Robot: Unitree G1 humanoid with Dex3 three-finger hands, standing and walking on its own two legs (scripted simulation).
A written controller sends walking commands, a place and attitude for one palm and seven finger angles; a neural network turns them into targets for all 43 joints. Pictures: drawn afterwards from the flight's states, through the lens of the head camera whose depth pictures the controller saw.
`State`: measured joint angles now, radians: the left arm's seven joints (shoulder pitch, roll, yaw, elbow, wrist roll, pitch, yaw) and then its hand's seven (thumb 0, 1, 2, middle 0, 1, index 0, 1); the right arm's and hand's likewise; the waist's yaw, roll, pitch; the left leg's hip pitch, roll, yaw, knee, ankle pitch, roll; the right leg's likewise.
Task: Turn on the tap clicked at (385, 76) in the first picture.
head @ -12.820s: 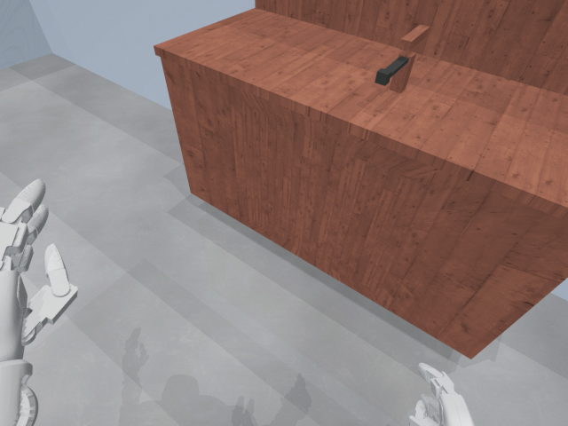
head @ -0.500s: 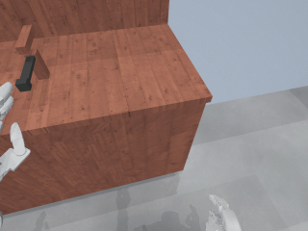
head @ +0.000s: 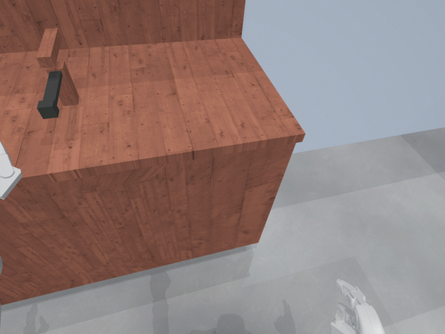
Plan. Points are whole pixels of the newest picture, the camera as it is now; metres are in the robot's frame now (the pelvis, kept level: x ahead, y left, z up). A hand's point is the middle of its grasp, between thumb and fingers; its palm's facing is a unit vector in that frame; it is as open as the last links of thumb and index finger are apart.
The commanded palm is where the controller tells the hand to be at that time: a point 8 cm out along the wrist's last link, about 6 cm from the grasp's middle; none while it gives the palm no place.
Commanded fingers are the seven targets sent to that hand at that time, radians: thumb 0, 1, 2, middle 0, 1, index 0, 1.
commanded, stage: come to a stop and stand still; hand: left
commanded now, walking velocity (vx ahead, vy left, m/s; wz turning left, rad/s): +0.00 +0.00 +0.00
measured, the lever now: (48, 109) +0.47 +0.42 +0.10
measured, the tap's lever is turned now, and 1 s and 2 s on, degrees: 0 0 0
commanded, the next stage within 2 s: look again from close up in 1.00 s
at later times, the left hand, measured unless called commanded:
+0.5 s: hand (27, 203) +0.22 +0.29 +0.16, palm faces +0.44 -0.84 -0.32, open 7.4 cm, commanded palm +0.17 +0.32 +0.18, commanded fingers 0.00 0.90 0.90 -0.20 -0.30 -0.20 -0.30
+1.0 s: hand (57, 194) +0.24 +0.26 +0.16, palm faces +0.40 -0.84 -0.37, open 7.4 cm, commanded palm +0.19 +0.29 +0.18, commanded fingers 0.00 0.90 0.90 -0.20 -0.30 -0.20 -0.30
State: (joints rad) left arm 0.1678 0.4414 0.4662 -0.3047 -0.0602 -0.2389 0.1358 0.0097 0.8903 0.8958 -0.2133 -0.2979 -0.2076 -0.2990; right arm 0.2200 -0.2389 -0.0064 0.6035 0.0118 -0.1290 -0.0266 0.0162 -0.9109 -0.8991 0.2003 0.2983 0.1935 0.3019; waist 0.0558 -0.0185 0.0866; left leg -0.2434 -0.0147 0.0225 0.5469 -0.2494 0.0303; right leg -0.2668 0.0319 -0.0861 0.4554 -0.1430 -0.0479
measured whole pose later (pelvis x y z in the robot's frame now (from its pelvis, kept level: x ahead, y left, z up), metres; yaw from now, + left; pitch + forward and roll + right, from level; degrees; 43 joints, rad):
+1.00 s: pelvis +0.03 +0.01 +0.01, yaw +1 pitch +0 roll -1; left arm 0.43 0.35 0.34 -0.42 -0.05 -0.18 0.10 0.01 0.89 0.90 -0.21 -0.30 -0.21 -0.30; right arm 0.19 -0.22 0.03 0.56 -0.01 -0.08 -0.04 0.02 -0.91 -0.90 0.20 0.30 0.20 0.30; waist 0.03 0.00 0.03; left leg -0.19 -0.05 0.01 0.42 -0.23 0.05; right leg -0.19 0.04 -0.03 0.38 -0.18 -0.04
